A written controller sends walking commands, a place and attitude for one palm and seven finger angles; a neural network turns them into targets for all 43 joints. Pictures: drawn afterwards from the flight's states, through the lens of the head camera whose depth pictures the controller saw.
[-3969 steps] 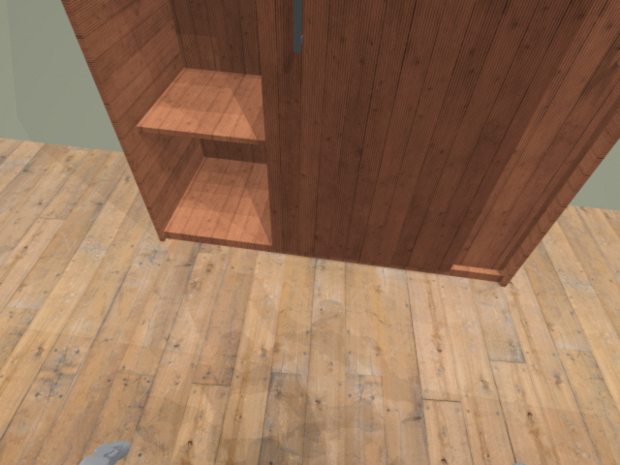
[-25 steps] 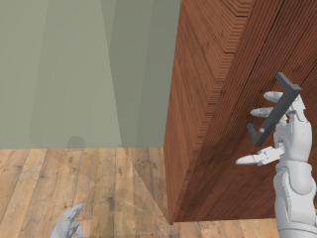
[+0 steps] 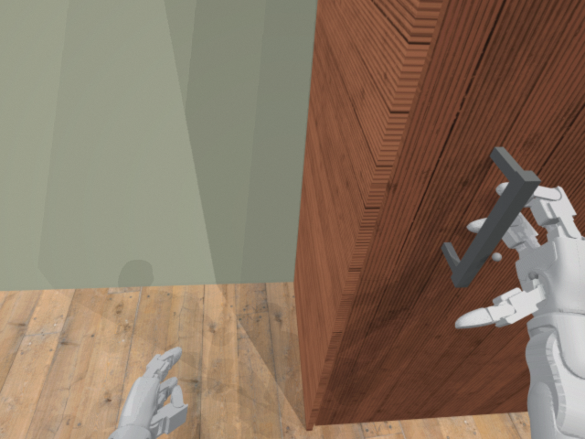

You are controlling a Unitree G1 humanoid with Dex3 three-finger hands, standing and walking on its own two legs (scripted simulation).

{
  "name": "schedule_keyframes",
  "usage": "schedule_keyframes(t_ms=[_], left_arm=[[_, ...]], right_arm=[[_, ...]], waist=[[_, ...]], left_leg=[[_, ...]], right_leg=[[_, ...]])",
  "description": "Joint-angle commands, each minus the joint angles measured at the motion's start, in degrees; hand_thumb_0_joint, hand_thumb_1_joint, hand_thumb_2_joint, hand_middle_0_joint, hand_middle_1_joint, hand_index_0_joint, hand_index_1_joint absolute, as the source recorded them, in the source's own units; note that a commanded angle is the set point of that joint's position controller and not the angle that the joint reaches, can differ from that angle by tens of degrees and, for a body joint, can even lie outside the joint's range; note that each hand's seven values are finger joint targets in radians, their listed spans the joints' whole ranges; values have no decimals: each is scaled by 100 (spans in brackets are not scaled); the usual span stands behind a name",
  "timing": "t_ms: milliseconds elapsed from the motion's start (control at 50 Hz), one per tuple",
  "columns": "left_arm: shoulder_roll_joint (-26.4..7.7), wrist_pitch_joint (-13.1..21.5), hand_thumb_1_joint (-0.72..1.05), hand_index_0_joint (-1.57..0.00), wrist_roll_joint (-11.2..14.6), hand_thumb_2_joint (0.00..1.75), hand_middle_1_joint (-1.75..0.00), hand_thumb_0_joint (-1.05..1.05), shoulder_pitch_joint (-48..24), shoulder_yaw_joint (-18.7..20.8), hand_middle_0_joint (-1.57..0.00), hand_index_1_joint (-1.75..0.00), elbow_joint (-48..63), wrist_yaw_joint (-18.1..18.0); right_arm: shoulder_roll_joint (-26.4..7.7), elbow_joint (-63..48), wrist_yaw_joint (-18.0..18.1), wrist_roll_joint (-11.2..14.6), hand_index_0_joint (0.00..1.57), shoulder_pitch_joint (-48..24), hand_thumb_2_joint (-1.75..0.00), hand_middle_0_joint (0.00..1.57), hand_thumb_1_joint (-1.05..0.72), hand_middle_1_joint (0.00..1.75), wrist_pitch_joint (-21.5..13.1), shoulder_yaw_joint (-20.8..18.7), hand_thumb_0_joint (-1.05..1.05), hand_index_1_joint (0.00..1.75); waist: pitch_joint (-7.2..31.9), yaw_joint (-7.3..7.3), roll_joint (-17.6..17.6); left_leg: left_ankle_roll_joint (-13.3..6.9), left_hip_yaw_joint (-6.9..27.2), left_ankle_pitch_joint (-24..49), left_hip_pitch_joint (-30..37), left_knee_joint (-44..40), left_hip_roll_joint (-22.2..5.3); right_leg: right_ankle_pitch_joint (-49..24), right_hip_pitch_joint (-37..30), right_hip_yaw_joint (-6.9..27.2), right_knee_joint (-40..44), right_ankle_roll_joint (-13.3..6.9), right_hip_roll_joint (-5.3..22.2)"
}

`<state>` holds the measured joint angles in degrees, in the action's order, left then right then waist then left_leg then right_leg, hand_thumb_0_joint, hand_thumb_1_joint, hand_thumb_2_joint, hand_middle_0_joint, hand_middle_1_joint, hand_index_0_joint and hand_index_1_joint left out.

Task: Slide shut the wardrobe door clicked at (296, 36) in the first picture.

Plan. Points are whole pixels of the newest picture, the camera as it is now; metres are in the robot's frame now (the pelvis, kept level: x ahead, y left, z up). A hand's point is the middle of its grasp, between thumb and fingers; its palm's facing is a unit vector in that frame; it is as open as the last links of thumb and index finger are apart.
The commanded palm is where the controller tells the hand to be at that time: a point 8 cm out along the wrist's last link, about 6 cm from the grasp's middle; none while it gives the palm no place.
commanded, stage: slip the hand off the handle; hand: right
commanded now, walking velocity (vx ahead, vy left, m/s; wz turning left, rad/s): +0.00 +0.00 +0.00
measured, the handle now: (480, 223) +0.31 -0.20 +0.20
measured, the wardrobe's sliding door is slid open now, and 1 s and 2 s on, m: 0.00 0.00 0.00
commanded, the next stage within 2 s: draw the hand back to the body in 0.90 s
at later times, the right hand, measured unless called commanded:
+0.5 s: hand (548, 292) +0.24 -0.25 +0.18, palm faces +0.19 +0.98 -0.06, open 14.7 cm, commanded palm +0.19 -0.30 +0.17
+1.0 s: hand out of the picture +0.17 -0.26 +0.17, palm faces +0.19 +0.98 -0.11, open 14.7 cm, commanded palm +0.13 -0.31 +0.17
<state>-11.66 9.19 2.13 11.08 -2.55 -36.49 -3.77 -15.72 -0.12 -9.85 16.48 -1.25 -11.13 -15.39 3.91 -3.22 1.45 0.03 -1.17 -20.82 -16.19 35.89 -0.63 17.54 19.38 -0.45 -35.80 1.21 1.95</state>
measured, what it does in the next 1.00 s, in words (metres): stands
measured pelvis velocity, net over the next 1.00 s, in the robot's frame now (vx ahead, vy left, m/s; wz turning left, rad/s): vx -0.01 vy -0.02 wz -0.02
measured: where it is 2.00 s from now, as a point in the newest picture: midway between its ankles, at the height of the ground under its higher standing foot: outside the picture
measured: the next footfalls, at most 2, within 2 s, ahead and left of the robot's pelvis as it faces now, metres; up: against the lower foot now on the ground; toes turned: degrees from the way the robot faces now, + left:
none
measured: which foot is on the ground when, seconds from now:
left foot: down 0.00-1.00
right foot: down 0.00-1.00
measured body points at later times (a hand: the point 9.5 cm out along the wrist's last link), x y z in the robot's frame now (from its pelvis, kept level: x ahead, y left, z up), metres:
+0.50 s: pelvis -0.02 -0.01 +0.00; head -0.04 -0.01 +0.45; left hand +0.14 +0.23 -0.08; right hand +0.22 -0.31 +0.18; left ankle -0.02 +0.12 -0.73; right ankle +0.01 -0.13 -0.73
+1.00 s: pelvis -0.01 -0.02 -0.01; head -0.03 -0.01 +0.44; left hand +0.19 +0.19 -0.06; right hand +0.16 -0.31 +0.18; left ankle -0.02 +0.12 -0.73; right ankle +0.01 -0.13 -0.73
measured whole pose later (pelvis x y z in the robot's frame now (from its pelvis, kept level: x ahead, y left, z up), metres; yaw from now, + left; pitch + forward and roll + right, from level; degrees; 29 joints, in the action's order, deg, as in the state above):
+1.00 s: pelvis -0.01 -0.02 -0.01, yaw -1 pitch +0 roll +1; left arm -13.2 17.0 1.7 13.5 -3.6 -36.0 -4.8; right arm -17.7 -17.6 -15.4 21.8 20.7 -11.3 -21.3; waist 4.1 -5.2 1.8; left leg 1.2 -1.9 -20.9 -16.0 37.2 -1.0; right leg 19.0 21.1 0.4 -40.2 -0.1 1.5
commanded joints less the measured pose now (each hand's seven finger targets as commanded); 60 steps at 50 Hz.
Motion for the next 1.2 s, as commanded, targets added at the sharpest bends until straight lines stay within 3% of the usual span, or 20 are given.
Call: schedule_keyframes(t_ms=[0, 60, 120, 180, 220, 340, 460, 520, 620, 720, 800, 820, 920, 960, 1000, 1020, 1040, 1060, 1120, 1180], left_arm=[[-777, 257, 90, -20, 4, 90, -30, 0, -408, 325, -20, -30, 809, -90], [-815, 331, 90, -20, -6, 90, -30, 0, -387, 324, -20, -30, 760, -98], [-845, 457, 90, -20, -12, 90, -30, 0, -374, 332, -20, -30, 751, -112], [-905, 543, 90, -20, 14, 90, -30, 0, -359, 323, -20, -30, 681, -165], [-926, 598, 90, -20, 21, 90, -30, 0, -369, 344, -20, -30, 755, -171], [-902, 761, 90, -20, 22, 90, -30, 0, -484, 348, -20, -30, 897, -128], [-901, 864, 90, -20, -5, 90, -30, 0, -463, 337, -20, -30, 913, -76], [-900, 898, 90, -20, -5, 90, -30, 0, -459, 318, -20, -30, 895, -80], [-875, 1000, 90, -20, -5, 90, -30, 0, -444, 286, -20, -30, 874, -134], [-883, 1041, 90, -20, -2, 90, -30, 0, -409, 256, -20, -30, 861, -169], [-856, 1058, 90, -20, -7, 90, -30, 0, -489, 227, -20, -30, 908, -185], [-827, 1066, 90, -20, -5, 90, -30, 0, -475, 206, -20, -30, 948, -167], [-816, 1131, 90, -20, -33, 90, -30, 0, -462, 202, -20, -30, 1006, -122], [-831, 1135, 90, -20, -27, 90, -30, 0, -433, 205, -20, -30, 973, -129], [-852, 1121, 90, -20, -19, 90, -30, 0, -416, 218, -20, -30, 901, -175], [-926, 1087, 90, -20, 126, 90, -30, 0, -347, 242, -20, -30, 961, -158], [-894, 1049, 90, -20, 192, 90, -30, 0, -421, 219, -20, -30, 1152, -184], [-884, 1048, 90, -20, 189, 90, -30, 0, -443, 221, -20, -30, 1207, -243], [-912, 1098, 90, -20, 244, 90, -30, 0, -528, 142, -20, -30, 1262, -325], [-948, 1224, 90, -20, 279, 90, -30, 0, -630, 90, -20, -30, 1299, -389]], right_arm=[[-1427, -791, 281, -38, 25, -1651, -20, 25, 55, 115, -334, -1062, 0, 115], [-1518, -669, 137, -40, 25, -1954, -20, 25, 55, 115, -559, -1025, 0, 115], [-1502, -828, -26, -22, 25, -2267, -20, 25, 55, 115, -775, -879, 0, 115], [-1570, -510, -201, 24, 25, -2433, -20, 25, 55, 115, -821, -823, 0, 115], [-1501, -391, -297, 111, 25, -1864, -20, 25, 55, 115, -769, -887, 0, 115], [-1477, -1107, -259, 272, 25, -975, -20, 25, 55, 115, -686, -1079, 0, 115], [-1416, -1668, -36, 226, 25, -243, -20, 25, 55, 115, -588, -1143, 0, 115], [-1333, -1790, -70, 241, 25, -176, -20, 25, 55, 115, -547, -1049, 0, 115], [-1269, -2229, -241, 305, 25, -127, -20, 25, 55, 115, -557, -910, 0, 115], [-1282, -2214, -438, 472, 25, 450, -20, 25, 55, 115, -468, -1020, 0, 115], [-1343, -2551, -492, 531, 25, 841, -20, 25, 55, 115, -385, -1147, 0, 115], [-1209, -2604, -509, 577, 25, 981, -20, 25, 55, 115, -366, -1060, 0, 115], [-1176, -3083, -497, 628, 25, 1431, -20, 25, 55, 115, -417, -1075, 0, 115], [-1199, -3103, -481, 649, 25, 1397, -20, 25, 55, 115, -442, -1104, 0, 115], [-1287, -2955, -437, 646, 25, 1368, -20, 25, 55, 115, -440, -1228, 0, 115], [-1728, -2218, -683, 120, 25, 1856, -20, 25, 55, 115, 318, -919, 0, 115], [-1678, -3009, -808, 200, 25, 1411, -20, 25, 55, 115, 593, -890, 0, 115], [-1856, -3144, -840, 206, 25, 1292, -20, 25, 55, 115, 780, -1013, 0, 115], [-1990, -3103, -1039, 411, 25, 1348, -20, 25, 55, 115, 1278, -1229, 0, 115], [-2236, -3002, -1369, 888, 25, 1288, -20, 25, 55, 115, 1481, -1737, 0, 115]], waist=[[799, 69, -72], [861, 133, 3], [1080, 173, 382], [808, 221, 243], [845, 114, 62], [897, -102, 156], [550, -100, 78], [352, -18, 46], [454, 43, 361], [373, 5, 9], [392, -108, 298], [437, -92, 300], [586, -147, 208], [453, -129, 260], [264, -112, 59], [326, -99, 436], [355, -62, 630], [461, -85, 623], [487, -75, 319], [697, -133, 51]], left_leg=[[-44, -59, 1564, -106, -548, 106], [-55, -32, 1326, -206, -534, 126], [-83, -3, 1179, -274, -501, 138], [-87, -4, 741, -454, -568, 150], [-78, 6, 602, -351, -612, 130], [-93, -58, 742, -194, -552, 136], [-72, -98, 607, -302, -581, 146], [-58, -69, 381, -428, -677, 140], [-76, -49, 398, -466, -651, 144], [-53, -69, 471, -440, -672, 136], [-83, -104, 667, -337, -588, 139], [-80, -137, 763, -331, -555, 131], [-83, -201, 1204, -236, -398, 164], [-85, -205, 1113, -345, -396, 179], [-84, -189, 931, -419, -464, 192], [-113, -87, 772, -324, -554, 152], [-94, -103, 805, -234, -641, 116], [-92, -96, 802, -185, -659, 127], [-84, -188, 923, -61, -776, 187], [-69, -212, 1270, 87, -803, 244]], right_leg=[[-1275, -480, -170, 340, -214, -155], [-1107, -508, -120, 335, -213, -137], [-1014, -663, -95, 306, -210, -130], [-599, -505, -3, 373, -218, -114], [-471, -399, -6, 399, -226, -124], [-603, -420, -13, 464, -214, -124], [-445, -285, -17, 503, -205, -109], [-227, -231, -4, 495, -217, -112], [-199, -403, 50, 418, -219, -140], [-266, -299, 100, 347, -229, -153], [-444, -333, 131, 333, -212, -164], [-504, -359, 140, 335, -207, -174], [-890, -396, 170, 230, -197, -165], [-824, -332, 185, 225, -177, -162], [-678, -229, 203, 212, -178, -145], [-381, -240, 177, 436, -216, -54], [-425, -329, 184, 496, -247, -92], [-461, -389, 188, 478, -261, -112], [-645, -554, 218, 475, -293, -110], [-936, -800, 237, 431, -298, -134]])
